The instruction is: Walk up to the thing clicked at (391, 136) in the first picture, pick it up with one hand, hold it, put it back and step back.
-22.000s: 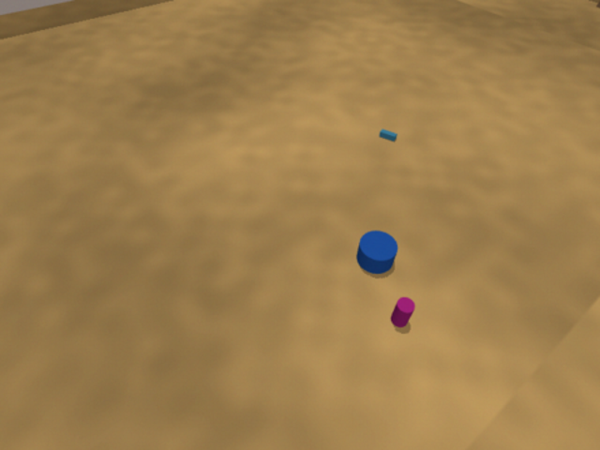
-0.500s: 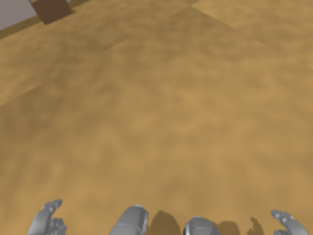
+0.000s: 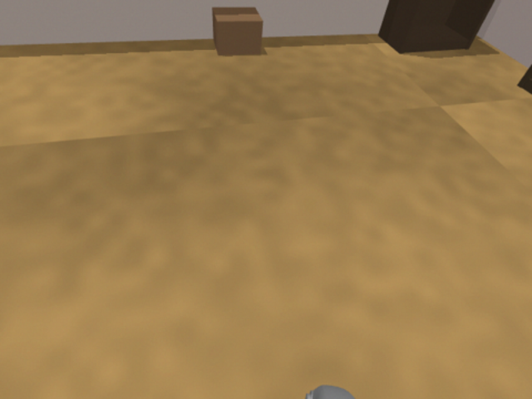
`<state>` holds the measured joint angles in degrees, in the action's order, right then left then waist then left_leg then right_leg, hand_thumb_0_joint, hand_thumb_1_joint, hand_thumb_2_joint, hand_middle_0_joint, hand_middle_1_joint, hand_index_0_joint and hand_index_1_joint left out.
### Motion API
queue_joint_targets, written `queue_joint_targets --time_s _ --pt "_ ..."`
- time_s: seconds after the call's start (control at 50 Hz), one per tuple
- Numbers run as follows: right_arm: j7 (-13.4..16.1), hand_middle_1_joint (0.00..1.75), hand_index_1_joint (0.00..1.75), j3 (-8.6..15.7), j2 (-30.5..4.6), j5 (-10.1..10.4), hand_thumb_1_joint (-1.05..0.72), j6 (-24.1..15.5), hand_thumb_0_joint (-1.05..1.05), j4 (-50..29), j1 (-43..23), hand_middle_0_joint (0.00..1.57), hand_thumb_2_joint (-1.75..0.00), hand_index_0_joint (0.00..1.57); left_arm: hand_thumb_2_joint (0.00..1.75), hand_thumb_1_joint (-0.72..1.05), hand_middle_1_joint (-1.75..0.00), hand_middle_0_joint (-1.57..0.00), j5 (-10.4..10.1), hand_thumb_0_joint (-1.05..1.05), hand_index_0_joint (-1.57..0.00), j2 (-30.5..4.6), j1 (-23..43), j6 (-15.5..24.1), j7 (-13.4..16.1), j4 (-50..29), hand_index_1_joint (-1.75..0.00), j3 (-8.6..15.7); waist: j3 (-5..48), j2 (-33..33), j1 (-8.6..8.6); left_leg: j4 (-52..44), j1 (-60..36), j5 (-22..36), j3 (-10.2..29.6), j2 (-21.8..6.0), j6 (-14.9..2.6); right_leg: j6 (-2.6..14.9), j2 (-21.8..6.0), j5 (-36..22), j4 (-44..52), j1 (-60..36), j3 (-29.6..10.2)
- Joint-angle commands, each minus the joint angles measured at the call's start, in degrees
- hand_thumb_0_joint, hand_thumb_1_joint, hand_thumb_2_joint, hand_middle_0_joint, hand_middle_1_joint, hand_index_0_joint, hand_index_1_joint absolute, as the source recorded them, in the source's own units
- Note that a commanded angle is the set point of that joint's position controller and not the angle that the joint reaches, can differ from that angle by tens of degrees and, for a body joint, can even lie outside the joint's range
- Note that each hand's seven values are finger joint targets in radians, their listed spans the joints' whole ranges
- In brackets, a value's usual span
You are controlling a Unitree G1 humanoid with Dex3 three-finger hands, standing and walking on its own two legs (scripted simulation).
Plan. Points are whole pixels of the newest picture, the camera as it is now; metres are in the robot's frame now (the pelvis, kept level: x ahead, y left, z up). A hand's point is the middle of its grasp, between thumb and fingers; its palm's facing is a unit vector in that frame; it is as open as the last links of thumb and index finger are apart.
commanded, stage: walk up
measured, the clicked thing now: out of the picture -0.23 -0.69 -0.73
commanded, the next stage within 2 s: stand in 1.84 s
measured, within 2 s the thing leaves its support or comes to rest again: neither
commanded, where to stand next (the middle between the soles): +0.11 +0.00 m, yaw +21 degrees
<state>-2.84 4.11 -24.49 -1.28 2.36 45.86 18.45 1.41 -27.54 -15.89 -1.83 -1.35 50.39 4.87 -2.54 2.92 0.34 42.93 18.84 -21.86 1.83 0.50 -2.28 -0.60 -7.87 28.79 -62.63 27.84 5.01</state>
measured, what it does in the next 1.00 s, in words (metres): steps on the spot, turning left: right foot, then left foot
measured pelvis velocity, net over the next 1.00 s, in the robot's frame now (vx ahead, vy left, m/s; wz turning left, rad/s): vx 0.04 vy -0.01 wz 0.36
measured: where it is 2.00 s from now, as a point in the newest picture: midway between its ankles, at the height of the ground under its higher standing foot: outside the picture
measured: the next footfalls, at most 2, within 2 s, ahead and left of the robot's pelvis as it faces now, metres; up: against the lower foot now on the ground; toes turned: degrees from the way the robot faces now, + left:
right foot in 0.28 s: +0.13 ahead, -0.13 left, +0.00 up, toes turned +6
left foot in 0.58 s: +0.09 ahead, +0.14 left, +0.00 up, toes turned +16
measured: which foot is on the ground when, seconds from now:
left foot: down 0.00-0.32, up 0.34-0.56, down 0.58-1.00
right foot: up 0.00-0.26, down 0.28-0.60, up 0.62-0.82, down 0.84-1.00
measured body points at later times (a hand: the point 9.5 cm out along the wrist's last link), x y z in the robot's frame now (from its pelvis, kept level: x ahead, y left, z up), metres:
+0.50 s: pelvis +0.04 +0.00 +0.01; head +0.09 -0.01 +0.45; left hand +0.06 +0.32 -0.09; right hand +0.22 -0.28 -0.11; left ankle +0.03 +0.12 -0.68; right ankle +0.09 -0.13 -0.71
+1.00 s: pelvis +0.04 -0.01 +0.00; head +0.05 +0.01 +0.45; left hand -0.01 +0.30 -0.13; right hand +0.24 -0.27 -0.11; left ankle +0.05 +0.13 -0.72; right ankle +0.10 -0.15 -0.71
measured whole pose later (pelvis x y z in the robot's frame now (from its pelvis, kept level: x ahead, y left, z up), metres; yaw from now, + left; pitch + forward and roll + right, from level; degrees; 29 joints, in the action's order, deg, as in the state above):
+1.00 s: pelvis +0.04 -0.01 +0.00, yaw +20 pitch -3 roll -1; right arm 0.5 1.4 -22.7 0.0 -0.7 53.7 10.1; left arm 0.6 -21.7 -10.7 -1.6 -1.3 56.2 1.4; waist -5.3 0.4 -0.9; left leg 41.2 20.9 -16.6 4.8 1.1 0.2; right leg -2.8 -5.0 21.0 -40.6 16.2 2.1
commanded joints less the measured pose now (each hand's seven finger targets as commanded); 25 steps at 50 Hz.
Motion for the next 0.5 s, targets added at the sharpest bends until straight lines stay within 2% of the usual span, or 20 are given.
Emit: queue_joint_targets --time_s 0.0,0.06,0.08,0.1,0.12,0.14,0.16,0.2,0.22,0.24,0.26,0.28,0.3,0.32,0.34,0.36,0.38,0.4,0.44,0.48 --pt "2.6 0.30 0.30 3.4 -15.9 1.0 -0.90 -3.6 0.00 -5.1 -5.4 0.20 -0.90 0.20 0.90 0.90 -0.30 -0.20 -0.4 0.00 -0.20 -11.1 -2.9 3.5 0.4 -3.5 -0.30 3.4 -4.1 -11.4 -2.62 -24.7 2.2 -13.3 20.3 -8.7 -8.14 0.85 0.7 -8.4 0.6 7.7 -5.0" --pt "3.0 0.30 0.30 3.0 -14.8 0.6 -0.90 -4.7 0.00 -3.9 -1.9 0.20 -0.90 0.20 0.90 0.90 -0.30 -0.20 -0.2 0.00 -0.20 -9.3 0.3 3.3 0.5 -4.4 -0.30 2.9 -1.5 -12.4 -0.74 -23.2 -1.8 -4.3 20.5 -7.9 -7.98 0.24 2.2 -8.5 7.2 5.6 -5.0" --pt "3.2 0.30 0.30 3.1 -15.0 0.4 -0.90 -4.8 0.00 -3.7 -0.9 0.20 -0.90 0.20 0.90 0.90 -0.30 -0.20 -0.1 0.00 -0.20 -9.0 1.7 3.4 0.6 -5.1 -0.30 2.6 -1.5 -13.0 -0.17 -22.4 -2.0 -0.5 21.1 -8.5 -8.65 0.30 2.5 -7.9 9.1 5.1 -5.1" --pt "3.2 0.30 0.30 3.1 -15.1 0.3 -0.90 -4.9 0.00 -3.8 -0.1 0.20 -0.90 0.20 0.90 0.90 -0.30 -0.20 -0.2 0.00 -0.20 -8.5 2.3 3.6 0.7 -5.6 -0.30 2.4 -1.0 -13.2 -0.08 -20.7 -2.5 5.9 21.2 -9.3 -9.53 0.49 3.0 -6.6 10.8 4.1 -5.2" --pt "3.3 0.30 0.30 3.2 -15.2 0.1 -0.90 -4.9 0.00 -3.8 0.7 0.20 -0.90 0.20 0.90 0.90 -0.30 -0.20 -0.3 0.00 -0.20 -7.7 3.2 3.9 0.9 -6.1 -0.30 2.1 -0.3 -13.7 0.31 -18.3 -3.6 14.7 21.5 -10.2 -10.58 0.97 3.5 -5.3 12.8 3.5 -4.9" --pt "3.4 0.30 0.30 3.1 -15.0 0.1 -0.90 -4.9 0.00 -3.9 1.3 0.20 -0.90 0.20 0.90 0.90 -0.30 -0.20 -0.5 0.00 -0.20 -7.3 3.5 4.2 1.2 -6.5 -0.30 2.0 0.8 -13.7 0.32 -15.6 -4.2 24.4 21.1 -10.6 -10.77 1.19 4.0 -5.2 14.5 1.4 -5.1" --pt "3.6 0.30 0.30 3.0 -14.6 0.1 -0.90 -4.9 0.00 -4.2 1.2 0.20 -0.90 0.20 0.90 0.90 -0.30 -0.20 -0.7 0.00 -0.20 -7.0 3.8 4.5 1.5 -6.6 -0.30 1.9 1.7 -13.6 0.26 -13.3 -3.8 32.9 20.6 -10.6 -10.68 1.49 5.0 -4.8 15.4 -0.7 -4.6" --pt "4.0 0.30 0.30 2.7 -13.9 0.6 -0.90 -4.8 0.00 -4.7 1.1 0.20 -0.90 0.20 0.90 0.90 -0.30 -0.20 -1.0 0.00 -0.20 -5.8 3.0 4.9 1.9 -6.6 -0.30 1.5 4.1 -12.5 -0.30 -7.8 -5.7 45.8 18.8 -9.4 -9.93 2.18 6.9 -6.7 20.7 -4.5 -3.7" --pt "4.2 0.30 0.30 2.6 -13.7 0.9 -0.90 -4.6 0.00 -5.2 0.6 0.20 -0.90 0.20 0.90 0.90 -0.30 -0.20 -0.9 0.00 -0.20 -5.7 2.6 5.0 2.0 -6.5 -0.30 1.4 5.1 -11.5 -0.86 -5.1 -5.6 47.0 17.4 -8.0 -8.91 2.74 7.5 -10.0 25.1 -7.0 -3.0" --pt "4.2 0.30 0.30 2.3 -12.8 1.6 -0.90 -4.4 0.00 -5.3 -0.1 0.20 -0.90 0.20 0.90 0.90 -0.30 -0.20 -0.9 0.00 -0.20 -5.4 1.1 5.3 2.1 -5.7 -0.30 1.4 6.4 -9.8 -2.04 -2.1 -4.5 44.5 16.5 -6.5 -6.92 3.60 7.8 -16.1 31.5 -12.1 -3.4" --pt "4.3 0.30 0.30 1.6 -10.7 2.4 -0.90 -4.5 0.00 -5.8 -0.8 0.20 -0.90 0.20 0.90 0.90 -0.30 -0.20 -0.3 0.00 -0.20 -7.5 -1.0 5.6 2.5 -5.4 -0.30 1.9 9.2 -6.9 -3.38 2.0 -1.2 37.3 15.4 -4.2 -4.19 5.44 3.9 -22.8 33.7 -19.0 -8.5" --pt "4.5 0.30 0.30 0.9 -8.3 3.0 -0.90 -4.7 0.00 -6.7 -1.3 0.20 -0.90 0.20 0.90 0.90 -0.30 -0.20 0.3 0.00 -0.20 -11.8 -2.2 5.8 2.8 -5.3 -0.30 2.8 11.5 2.7 -3.67 9.8 7.0 26.4 9.7 0.6 -1.14 8.66 -5.7 -29.6 35.1 -26.6 -18.4" --pt "4.9 0.30 0.30 0.4 -7.5 2.5 -0.90 -4.4 0.00 -6.6 -0.6 0.20 -0.90 0.20 0.90 0.90 -0.30 -0.20 0.1 0.00 -0.20 -13.1 -1.0 5.6 2.6 -6.2 -0.30 3.1 8.9 8.1 -3.61 14.4 16.4 -0.7 2.9 5.6 0.44 13.86 -15.0 -33.0 38.0 -29.6 -28.5" --pt "5.9 0.30 0.30 1.4 -10.2 1.5 -0.90 -4.0 0.00 -6.1 -1.0 0.20 -0.90 0.20 0.90 0.90 -0.30 -0.20 0.0 0.00 -0.20 -14.6 2.2 5.3 2.2 -6.7 -0.30 3.5 7.9 11.4 -2.93 20.4 17.2 -14.7 2.3 1.5 0.57 20.75 -22.6 -35.1 38.4 -25.3 -34.9" --pt "5.8 0.30 0.30 2.1 -12.5 1.1 -0.90 -4.0 0.00 -4.9 -0.6 0.20 -0.90 0.20 0.90 0.90 -0.30 -0.20 -0.3 0.00 -0.20 -13.0 3.7 4.9 2.0 -7.3 -0.30 3.4 5.1 8.8 -2.32 22.3 15.0 -14.3 3.4 0.0 1.06 20.97 -22.1 -34.2 39.0 -20.6 -32.7" --pt "5.1 0.30 0.30 2.5 -13.0 1.1 -0.90 -4.2 0.00 -4.1 -0.9 0.20 -0.90 0.20 0.90 0.90 -0.30 -0.20 -0.4 0.00 -0.20 -10.5 4.1 4.6 1.9 -7.4 -0.30 2.7 2.2 5.3 -1.54 18.5 12.7 -13.1 2.9 -0.2 1.33 17.88 -17.0 -33.2 38.2 -17.6 -24.4" --pt "4.4 0.30 0.30 2.5 -12.2 1.2 -0.90 -4.4 0.00 -3.4 -1.5 0.20 -0.90 0.20 0.90 0.90 -0.30 -0.20 -0.1 0.00 -0.20 -9.6 4.4 4.6 2.1 -7.4 -0.30 1.9 1.3 4.4 -1.55 15.6 11.2 -10.3 1.2 0.6 0.99 15.05 -11.7 -32.4 36.3 -16.6 -17.3" --pt "3.9 0.30 0.30 2.2 -10.3 1.1 -0.90 -4.5 0.00 -3.2 -1.8 0.20 -0.90 0.20 0.90 0.90 -0.30 -0.20 0.2 0.00 -0.20 -9.4 3.6 4.7 2.4 -6.6 -0.30 1.7 1.3 6.5 -2.04 13.4 11.4 -7.1 -0.2 1.2 1.10 13.44 -9.0 -32.5 35.2 -16.9 -14.2" --pt "3.1 0.30 0.30 1.7 -8.7 1.4 -0.90 -4.5 0.00 -2.9 -1.9 0.20 -0.90 0.20 0.90 0.90 -0.30 -0.20 0.9 0.00 -0.20 -10.4 3.6 4.5 2.1 -6.4 -0.30 2.1 2.5 11.2 -2.84 7.1 8.5 -2.8 -2.4 1.4 1.43 12.64 -7.1 -33.0 34.0 -17.6 -11.4" --pt "3.1 0.30 0.30 1.4 -7.8 1.6 -0.90 -5.1 0.00 -1.6 -0.9 0.20 -0.90 0.20 0.90 0.90 -0.30 -0.20 0.5 0.00 -0.20 -10.2 4.6 3.8 1.6 -7.0 -0.30 2.1 4.5 12.1 -2.52 -0.2 4.9 0.6 -4.4 2.0 2.02 12.21 -6.0 -33.7 31.0 -18.7 -8.1"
